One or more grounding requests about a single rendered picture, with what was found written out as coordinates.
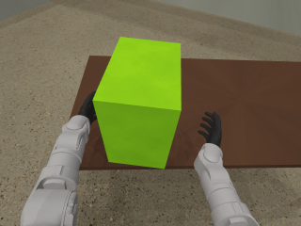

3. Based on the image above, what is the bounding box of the left robot hand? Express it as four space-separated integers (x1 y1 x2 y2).
78 90 97 125

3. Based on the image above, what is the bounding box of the right robot forearm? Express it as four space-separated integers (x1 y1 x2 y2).
194 143 260 226

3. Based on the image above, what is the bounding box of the left robot forearm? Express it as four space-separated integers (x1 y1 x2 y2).
20 115 90 226

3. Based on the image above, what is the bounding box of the table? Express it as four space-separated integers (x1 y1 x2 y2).
69 56 301 199

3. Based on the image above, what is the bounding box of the robot left upper arm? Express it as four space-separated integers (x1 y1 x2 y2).
23 188 78 226

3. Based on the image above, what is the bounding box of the right robot hand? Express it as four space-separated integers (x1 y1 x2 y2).
198 111 222 148

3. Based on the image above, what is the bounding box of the carton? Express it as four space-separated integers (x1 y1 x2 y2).
92 37 182 169

